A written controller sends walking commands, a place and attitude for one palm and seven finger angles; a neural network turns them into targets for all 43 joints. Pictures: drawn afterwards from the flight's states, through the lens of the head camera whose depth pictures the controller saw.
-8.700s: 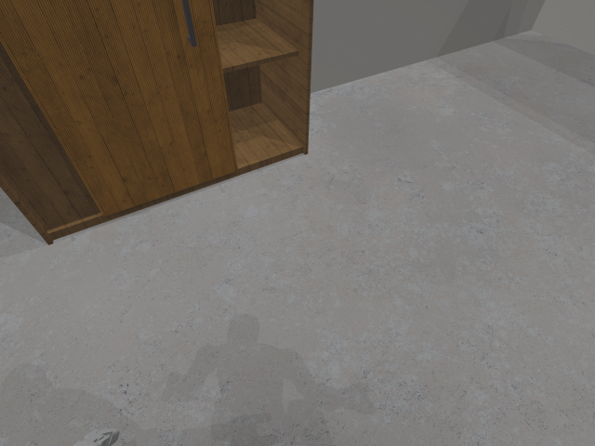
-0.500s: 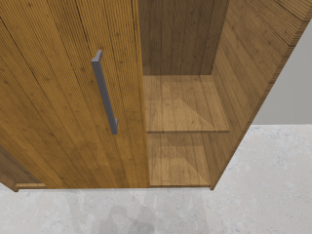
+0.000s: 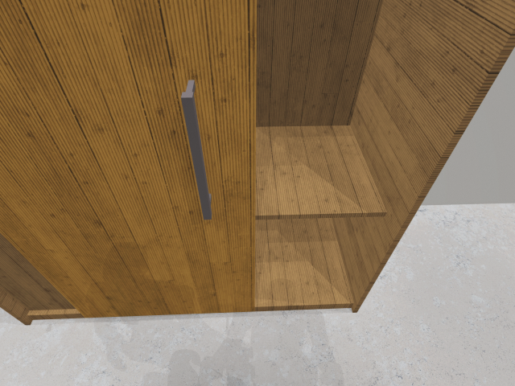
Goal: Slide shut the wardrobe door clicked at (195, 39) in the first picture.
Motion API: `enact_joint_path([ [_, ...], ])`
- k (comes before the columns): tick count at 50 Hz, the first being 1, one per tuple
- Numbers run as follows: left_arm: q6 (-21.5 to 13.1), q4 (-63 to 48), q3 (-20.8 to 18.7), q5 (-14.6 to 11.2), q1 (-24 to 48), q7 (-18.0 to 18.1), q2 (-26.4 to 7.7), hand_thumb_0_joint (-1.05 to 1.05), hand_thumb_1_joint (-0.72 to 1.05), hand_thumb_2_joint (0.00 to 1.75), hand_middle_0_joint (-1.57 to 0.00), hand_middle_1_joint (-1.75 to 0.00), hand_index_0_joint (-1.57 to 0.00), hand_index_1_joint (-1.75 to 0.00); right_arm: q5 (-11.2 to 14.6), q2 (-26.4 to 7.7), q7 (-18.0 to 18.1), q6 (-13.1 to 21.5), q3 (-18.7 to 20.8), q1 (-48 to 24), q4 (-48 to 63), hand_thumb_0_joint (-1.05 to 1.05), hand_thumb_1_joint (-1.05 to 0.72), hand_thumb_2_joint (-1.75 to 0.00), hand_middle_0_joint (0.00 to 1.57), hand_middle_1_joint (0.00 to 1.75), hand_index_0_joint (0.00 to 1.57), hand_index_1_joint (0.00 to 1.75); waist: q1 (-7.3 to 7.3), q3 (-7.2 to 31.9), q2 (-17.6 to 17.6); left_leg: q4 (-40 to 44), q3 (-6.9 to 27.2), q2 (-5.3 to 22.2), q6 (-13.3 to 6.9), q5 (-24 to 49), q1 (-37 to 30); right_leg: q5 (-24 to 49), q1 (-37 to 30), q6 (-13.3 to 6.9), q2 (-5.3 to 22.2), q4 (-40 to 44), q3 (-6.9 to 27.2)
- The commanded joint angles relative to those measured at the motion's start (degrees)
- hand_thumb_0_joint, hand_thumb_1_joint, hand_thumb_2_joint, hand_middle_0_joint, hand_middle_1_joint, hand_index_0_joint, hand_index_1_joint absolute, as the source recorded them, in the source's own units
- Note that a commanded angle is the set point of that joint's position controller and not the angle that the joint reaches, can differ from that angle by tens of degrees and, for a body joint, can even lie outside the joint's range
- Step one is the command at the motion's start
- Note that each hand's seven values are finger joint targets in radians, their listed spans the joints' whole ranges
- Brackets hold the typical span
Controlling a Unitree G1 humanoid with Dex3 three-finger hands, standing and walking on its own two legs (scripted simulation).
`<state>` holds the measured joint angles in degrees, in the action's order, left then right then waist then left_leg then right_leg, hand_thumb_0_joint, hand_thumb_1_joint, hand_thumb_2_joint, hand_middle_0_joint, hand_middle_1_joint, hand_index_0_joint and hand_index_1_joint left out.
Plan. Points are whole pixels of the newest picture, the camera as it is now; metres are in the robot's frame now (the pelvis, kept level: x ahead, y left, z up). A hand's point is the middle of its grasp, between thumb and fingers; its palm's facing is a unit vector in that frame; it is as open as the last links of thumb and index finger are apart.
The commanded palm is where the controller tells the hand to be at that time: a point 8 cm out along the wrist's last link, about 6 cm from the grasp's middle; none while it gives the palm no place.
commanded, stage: look again from close up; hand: left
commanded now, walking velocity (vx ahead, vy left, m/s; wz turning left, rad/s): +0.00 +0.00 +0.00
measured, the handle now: (200, 159) +0.49 +0.14 +0.09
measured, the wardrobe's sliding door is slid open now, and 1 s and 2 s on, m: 0.39 0.39 0.39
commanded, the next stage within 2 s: raise the hand with hooked fingers in 0.58 s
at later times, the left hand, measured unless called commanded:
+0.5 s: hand out of the picture -0.02 +0.19 -0.17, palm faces +0.02 -0.98 -0.18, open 7.4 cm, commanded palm none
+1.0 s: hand (142, 329) +0.20 +0.18 +0.01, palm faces +0.06 -1.00 -0.01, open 8.0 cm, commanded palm +0.13 +0.25 -0.04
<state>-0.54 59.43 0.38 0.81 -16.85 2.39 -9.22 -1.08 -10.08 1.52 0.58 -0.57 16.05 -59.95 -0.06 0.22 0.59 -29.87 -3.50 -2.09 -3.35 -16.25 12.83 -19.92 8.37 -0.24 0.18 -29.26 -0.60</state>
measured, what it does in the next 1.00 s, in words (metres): lowers itself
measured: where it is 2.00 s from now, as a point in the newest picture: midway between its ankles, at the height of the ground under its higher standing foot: outside the picture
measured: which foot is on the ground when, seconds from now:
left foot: down 0.00-1.00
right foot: down 0.00-1.00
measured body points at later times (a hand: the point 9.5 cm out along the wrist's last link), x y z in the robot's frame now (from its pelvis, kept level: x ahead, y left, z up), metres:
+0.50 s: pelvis +0.00 +0.02 +0.00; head +0.01 +0.02 +0.45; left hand -0.02 +0.24 -0.16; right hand +0.01 -0.21 -0.15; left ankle +0.00 +0.08 -0.73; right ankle -0.04 -0.12 -0.73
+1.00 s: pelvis -0.05 -0.01 -0.05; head -0.02 -0.01 +0.40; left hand +0.19 +0.24 +0.01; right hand +0.15 -0.27 -0.11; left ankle +0.00 +0.08 -0.73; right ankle -0.03 -0.11 -0.73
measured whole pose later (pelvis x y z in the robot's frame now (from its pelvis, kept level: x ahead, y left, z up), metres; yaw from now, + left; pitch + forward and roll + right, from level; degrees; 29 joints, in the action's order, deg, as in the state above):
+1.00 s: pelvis -0.05 -0.01 -0.05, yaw +1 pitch +10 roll +0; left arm -29.7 12.4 -11.9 -16.1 -12.3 -15.7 -11.9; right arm -0.4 -15.9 -1.4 16.4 1.8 10.9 -35.4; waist -1.3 8.6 -0.9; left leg -54.5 -2.9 -1.3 -2.7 -22.2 42.3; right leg -27.1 39.1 -2.4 -0.3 -56.2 -2.8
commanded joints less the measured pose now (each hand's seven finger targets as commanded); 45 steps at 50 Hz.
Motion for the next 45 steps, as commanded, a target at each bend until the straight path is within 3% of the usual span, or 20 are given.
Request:
enact_joint_path([
  [1, 0.0, -1.4, -0.6, 0.2, -4.4, 0.0, -5.4, 0.00, 0.90, 0.90, -0.20, -0.30, -0.20, -0.30, 0.1, -6.5, 0.1, 1.3, 0.9, 1.7, 2.4, 0.00, -0.90, -0.90, 0.20, 0.30, 0.20, 0.30, 0.90, -5.7, 0.5, 12.7, 11.8, 8.4, -1.3, -0.9, 3.6, 2.3, 4.2, -2.1, 3.0, 4.4, 2.8],
  [7, -0.3, -0.2, -0.5, -0.1, -4.5, 0.0, -6.0, 0.00, 0.90, 0.90, -0.20, -0.30, -0.20, -0.30, 0.4, -6.3, 0.3, 1.9, 0.6, 2.3, 0.7, 0.00, -0.90, -0.90, 0.20, 0.30, 0.20, 0.30, 0.84, -2.4, -1.2, 10.4, 9.6, 8.0, -0.9, 10.8, -1.2, 7.8, 2.7, -1.7, 4.4, 5.2, 3.2],
  [12, -0.2, 1.1, -0.5, -0.2, -4.7, 0.3, -6.1, 0.00, 0.90, 0.90, -0.20, -0.30, -0.20, -0.30, 0.6, -6.2, 0.6, 2.1, 0.5, 2.8, -1.0, 0.00, -0.90, -0.90, 0.20, 0.30, 0.20, 0.30, 0.68, -1.9, 0.0, 9.5, 9.2, 8.0, -0.7, 18.1, -3.5, 9.9, 2.4, -1.3, 4.7, 4.9, 3.0],
  [25, -0.2, 3.5, -0.2, 0.0, -6.0, 0.4, -5.3, 0.00, 0.90, 0.90, -0.20, -0.30, -0.20, -0.30, 0.9, -5.4, 0.6, 1.8, 0.7, 2.1, -3.0, 0.00, -0.90, -0.90, 0.20, 0.30, 0.20, 0.30, 0.50, -4.2, -1.6, 10.8, 8.7, 7.8, -0.5, 13.3, -3.4, 9.4, 3.2, -1.1, 5.2, 6.5, 3.2],
  [33, -0.2, 3.8, -0.2, 0.0, -6.3, 0.3, -5.1, 0.00, 0.90, 0.90, -0.20, -0.30, -0.20, -0.30, 0.8, -5.6, 0.6, 1.8, 0.6, 1.7, -3.2, 0.00, -0.90, -0.90, 0.20, 0.30, 0.20, 0.30, 0.48, -4.0, -0.5, 11.4, 8.5, 7.7, -0.3, 12.5, -4.0, 9.8, 3.5, -1.0, 5.5, 6.9, 3.4],
  [34, -1.6, 4.3, 0.1, 1.0, -7.0, 2.2, -5.3, 0.00, 0.90, 0.90, -0.20, -0.30, -0.20, -0.30, 1.2, -7.4, 0.0, 1.6, 0.5, -0.4, 1.1, 0.00, -0.90, -0.90, 0.20, 0.30, 0.20, 0.30, 0.48, -6.2, -3.7, 2.2, 9.1, 8.9, 1.4, 28.0, 0.0, 15.7, 5.4, -0.2, 5.8, 7.3, 3.5],
  [35, -10.7, -85.7, -13.8, -8.4, 35.7, 4.1, -28.2, 0.00, 0.88, 0.89, -0.20, -0.32, -0.20, -0.32, 2.3, -16.4, 3.5, 8.7, 5.6, -1.9, 19.5, 0.00, -0.90, -0.90, 0.20, 0.30, 0.20, 0.30, -6.00, 13.9, 9.5, 2.4, 4.7, 2.1, 4.8, 28.3, -14.4, 25.3, 8.9, -1.8, 0.8, 5.6, -1.0],
  [36, -8.3, -74.7, -3.6, -4.1, 13.8, 5.1, -15.3, 0.00, 0.85, 0.88, -0.20, -0.33, -0.20, -0.33, 2.0, -12.3, 3.8, 15.4, 1.0, -1.3, 16.8, 0.00, -0.90, -0.90, 0.20, 0.30, 0.20, 0.30, -1.27, 20.5, 15.9, 6.2, 7.0, 7.2, 6.9, 38.8, -23.6, 11.8, 9.4, -3.1, 0.4, -2.4, -1.7],
  [37, -1.6, -57.4, 1.0, -5.3, -7.0, 5.6, -2.4, 0.00, 0.83, 0.87, -0.21, -0.34, -0.21, -0.34, 2.3, -9.1, 2.1, 18.2, 1.1, 1.5, 15.0, 0.00, -0.90, -0.90, 0.20, 0.30, 0.20, 0.30, -2.04, 15.7, 10.1, 7.8, 7.9, 7.2, 6.8, 40.6, -18.3, 3.0, 13.6, -2.0, -0.4, -8.5, -2.8],
  [38, -2.8, -66.7, 3.6, -8.6, -2.9, 4.5, 0.3, 0.00, 0.81, 0.86, -0.21, -0.36, -0.21, -0.36, 2.9, -10.2, 1.7, 18.9, 1.8, 0.4, 17.6, 0.00, -0.90, -0.90, 0.20, 0.30, 0.20, 0.30, -1.45, 10.0, 6.9, 7.0, 9.1, 6.8, 6.6, 35.1, -12.6, 0.2, 14.8, -0.8, 0.3, -8.0, -3.0],
  [39, -5.1, -69.1, 1.5, -8.5, 0.7, 3.5, -2.4, 0.00, 0.78, 0.85, -0.21, -0.37, -0.21, -0.37, 2.8, -11.9, 1.7, 20.0, 2.8, -2.0, 19.8, 0.00, -0.90, -0.90, 0.20, 0.30, 0.20, 0.30, -1.65, 7.3, 3.1, 4.7, 9.0, 6.0, 5.8, 22.9, -7.3, -0.2, 15.4, -0.9, 0.3, -5.1, -3.2],
  [40, -6.1, -60.7, -1.4, -8.3, -2.7, 2.4, -2.6, 0.00, 0.76, 0.84, -0.21, -0.39, -0.21, -0.39, 2.3, -11.9, 1.5, 19.7, 2.9, -3.1, 20.7, 0.00, -0.90, -0.90, 0.20, 0.30, 0.20, 0.30, -2.55, 0.0, -2.6, 3.5, 9.6, 4.7, 5.3, 10.8, 0.4, -0.4, 18.0, -1.2, -0.4, -3.2, -4.5],
  [41, -10.2, -58.9, -4.0, -9.7, 0.7, 0.6, -3.6, 0.00, 0.74, 0.83, -0.21, -0.40, -0.21, -0.40, 1.4, -13.4, 0.7, 19.6, 3.1, -3.3, 22.7, 0.00, -0.90, -0.90, 0.20, 0.30, 0.20, 0.30, -3.27, -0.9, -7.8, -0.7, 10.2, 3.2, 4.4, 2.4, 6.8, 1.0, 21.3, -1.3, -0.3, -2.1, -5.1],
  [42, -14.9, -54.6, -8.0, -10.6, 0.0, -1.9, -5.1, 0.00, 0.71, 0.82, -0.21, -0.42, -0.21, -0.42, 0.6, -13.4, 0.3, 19.4, 3.6, -3.6, 23.7, 0.00, -0.90, -0.90, 0.20, 0.30, 0.20, 0.30, -2.45, 1.0, -10.2, -4.9, 9.9, 2.6, 3.9, -0.3, 11.3, 0.3, 25.1, -1.4, -0.5, -5.0, -5.2],
  [43, -20.0, -48.5, -11.1, -12.3, -3.3, -4.9, -5.2, 0.00, 0.69, 0.81, -0.22, -0.43, -0.22, -0.43, 0.3, -13.2, 0.0, 19.2, 4.1, -5.0, 24.3, 0.00, -0.90, -0.90, 0.20, 0.30, 0.20, 0.30, -0.84, 2.5, -15.7, -9.2, 9.4, 2.4, 3.6, -2.6, 16.8, -2.8, 28.8, -1.4, -0.9, -8.9, -5.5],
  [44, -24.9, -43.8, -11.0, -14.3, -9.4, -9.0, -1.8, 0.00, 0.67, 0.80, -0.22, -0.45, -0.22, -0.45, 0.1, -12.6, -0.7, 19.4, 4.3, -6.7, 25.7, 0.00, -0.90, -0.90, 0.20, 0.30, 0.20, 0.30, 1.37, 3.1, -16.7, -12.8, 8.1, 2.1, 3.6, -3.5, 21.5, -4.8, 31.8, -1.6, -1.0, -12.7, -5.4],
  [45, -29.4, -41.6, -13.3, -16.2, -14.4, -13.7, -2.3, 0.00, 0.64, 0.79, -0.22, -0.47, -0.22, -0.47, 0.7, -12.5, -1.9, 19.2, 4.9, -6.5, 27.5, 0.00, -0.90, -0.90, 0.20, 0.30, 0.20, 0.30, 4.29, 6.0, -11.1, -15.4, 6.9, 1.3, 4.3, -1.2, 23.3, -3.0, 31.4, -2.6, -0.8, -16.2, -4.5],
])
